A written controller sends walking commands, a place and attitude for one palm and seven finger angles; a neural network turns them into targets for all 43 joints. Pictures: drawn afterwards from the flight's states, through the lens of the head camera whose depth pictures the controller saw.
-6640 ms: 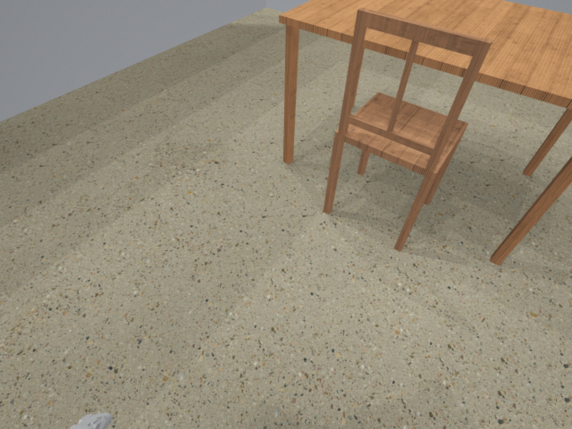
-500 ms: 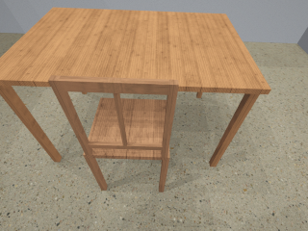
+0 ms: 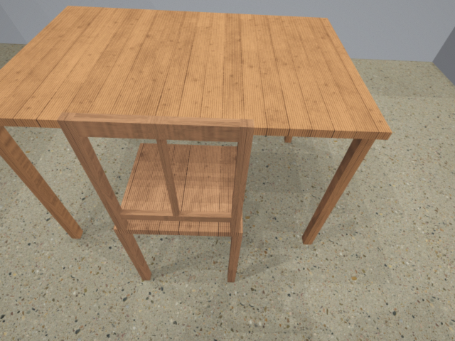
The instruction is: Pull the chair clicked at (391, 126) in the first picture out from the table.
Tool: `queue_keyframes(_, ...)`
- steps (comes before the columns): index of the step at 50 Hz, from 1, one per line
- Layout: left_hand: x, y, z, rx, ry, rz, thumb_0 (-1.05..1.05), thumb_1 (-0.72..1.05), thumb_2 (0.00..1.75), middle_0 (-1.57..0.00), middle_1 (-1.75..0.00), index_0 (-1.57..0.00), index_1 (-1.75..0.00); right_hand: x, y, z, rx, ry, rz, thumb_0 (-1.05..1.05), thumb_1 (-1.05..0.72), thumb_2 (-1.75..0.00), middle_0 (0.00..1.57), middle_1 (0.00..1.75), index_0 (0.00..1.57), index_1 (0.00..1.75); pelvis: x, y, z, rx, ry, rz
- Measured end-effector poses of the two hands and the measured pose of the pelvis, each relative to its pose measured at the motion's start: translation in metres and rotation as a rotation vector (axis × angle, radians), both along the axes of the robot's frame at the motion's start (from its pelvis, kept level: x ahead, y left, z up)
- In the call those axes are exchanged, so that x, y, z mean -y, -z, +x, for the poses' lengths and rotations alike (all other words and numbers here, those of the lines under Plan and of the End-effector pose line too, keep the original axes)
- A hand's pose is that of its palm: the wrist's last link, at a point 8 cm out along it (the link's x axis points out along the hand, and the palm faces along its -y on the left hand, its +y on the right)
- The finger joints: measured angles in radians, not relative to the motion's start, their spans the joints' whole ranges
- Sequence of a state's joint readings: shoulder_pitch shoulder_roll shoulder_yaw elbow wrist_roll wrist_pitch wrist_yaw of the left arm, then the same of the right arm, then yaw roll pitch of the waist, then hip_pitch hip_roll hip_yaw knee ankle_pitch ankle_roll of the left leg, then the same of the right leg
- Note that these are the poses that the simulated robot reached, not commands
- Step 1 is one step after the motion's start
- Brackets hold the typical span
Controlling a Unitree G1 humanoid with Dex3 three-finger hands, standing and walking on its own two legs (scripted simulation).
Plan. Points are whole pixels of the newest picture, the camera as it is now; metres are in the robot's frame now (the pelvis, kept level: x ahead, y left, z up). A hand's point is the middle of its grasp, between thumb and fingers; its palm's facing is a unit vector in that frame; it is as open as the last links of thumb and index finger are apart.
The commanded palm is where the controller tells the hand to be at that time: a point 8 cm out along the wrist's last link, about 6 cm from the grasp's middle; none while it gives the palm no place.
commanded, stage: shuffle to correct the standing spot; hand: left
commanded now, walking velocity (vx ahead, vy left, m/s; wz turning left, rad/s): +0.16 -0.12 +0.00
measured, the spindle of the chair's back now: (169, 181) +0.48 +0.17 -0.07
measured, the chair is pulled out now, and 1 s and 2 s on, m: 0.00 0.00 0.00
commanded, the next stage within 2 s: come to a stop and stand still in 0.04 s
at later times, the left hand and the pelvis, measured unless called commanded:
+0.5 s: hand out of the picture +0.03 +0.14 -0.18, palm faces +0.04 -0.98 -0.21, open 7.4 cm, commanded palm none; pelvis +0.03 -0.03 -0.01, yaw -1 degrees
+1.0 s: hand out of the picture +0.03 +0.19 -0.17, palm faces -0.01 -0.97 -0.25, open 7.4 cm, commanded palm none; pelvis -0.02 -0.01 -0.01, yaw +0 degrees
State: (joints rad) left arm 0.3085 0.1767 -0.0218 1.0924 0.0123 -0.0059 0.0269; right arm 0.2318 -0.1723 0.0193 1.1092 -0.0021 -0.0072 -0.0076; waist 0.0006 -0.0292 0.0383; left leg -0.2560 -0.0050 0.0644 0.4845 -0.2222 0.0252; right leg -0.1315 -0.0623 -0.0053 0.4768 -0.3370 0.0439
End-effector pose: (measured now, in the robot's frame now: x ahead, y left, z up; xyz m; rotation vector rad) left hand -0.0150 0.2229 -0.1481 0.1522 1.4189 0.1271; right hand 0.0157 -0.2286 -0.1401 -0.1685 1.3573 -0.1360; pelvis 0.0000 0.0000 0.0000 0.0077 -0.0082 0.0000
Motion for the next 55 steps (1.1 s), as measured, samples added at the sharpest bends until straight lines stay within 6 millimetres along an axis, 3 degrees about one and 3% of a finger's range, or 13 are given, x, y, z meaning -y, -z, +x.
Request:
queue_keyframes(10,0.018,0.002,0.006,-0.024,-0.02,0.005,0.01,0.9,0.9,-0.2,-0.3,-0.2,-0.3,0.014,0.01,0.006,-0.024,0.025,0.021,0.0,-0.91,-0.9,0.2,0.3,0.2,0.3,0.02,0.006,0.021,-0.016,0.003,0.004)
queue_keyframes(18,0.036,0.002,0.016,-0.044,-0.043,0.011,0.01,0.9,0.9,-0.2,-0.3,-0.2,-0.3,0.027,0.01,0.032,-0.015,0.019,0.002,0.0,-0.92,-0.9,0.2,0.3,0.2,0.3,0.031,0.006,0.039,-0.017,0.003,0.007)
queue_keyframes(26,0.033,0.0,0.041,0.034,-0.032,0.038,0.01,0.9,0.9,-0.21,-0.3,-0.2,-0.3,0.036,0.008,0.063,0.071,0.005,-0.01,0.0,-0.91,-0.9,0.2,0.3,0.2,0.3,0.034,0.006,0.031,-0.025,0.01,0.021)
queue_keyframes(33,0.02,-0.005,0.056,0.138,0.013,0.074,0.01,0.9,0.9,-0.2,-0.3,-0.2,-0.3,0.036,0.006,0.073,0.172,-0.003,0.002,0.0,-0.91,-0.9,0.2,0.3,0.2,0.3,0.029,0.01,0.014,-0.016,0.008,-0.009)
queue_keyframes(37,0.01,-0.005,0.063,0.19,0.032,0.076,0.01,0.9,0.9,-0.2,-0.3,-0.2,-0.3,0.028,0.005,0.063,0.213,-0.008,0.003,0.0,-0.91,-0.9,0.2,0.3,0.2,0.3,0.023,0.013,0.004,0.007,0.003,-0.002)
queue_keyframes(43,-0.003,-0.01,0.062,0.24,0.041,0.078,0.01,0.9,0.9,-0.2,-0.3,-0.2,-0.3,0.016,0.007,0.031,0.164,-0.015,0.018,0.0,-0.91,-0.9,0.2,0.3,0.2,0.3,0.016,0.012,-0.012,0.027,-0.002,-0.011)
queue_keyframes(55,-0.012,-0.007,0.015,0.107,0.03,0.056,0.01,0.9,0.9,-0.2,-0.3,-0.2,-0.3,0.011,0.003,-0.035,-0.007,0.008,0.006,0.0,-0.91,-0.9,0.2,0.3,0.2,0.3,0.008,0.004,-0.021,-0.006,-0.007,-0.007)
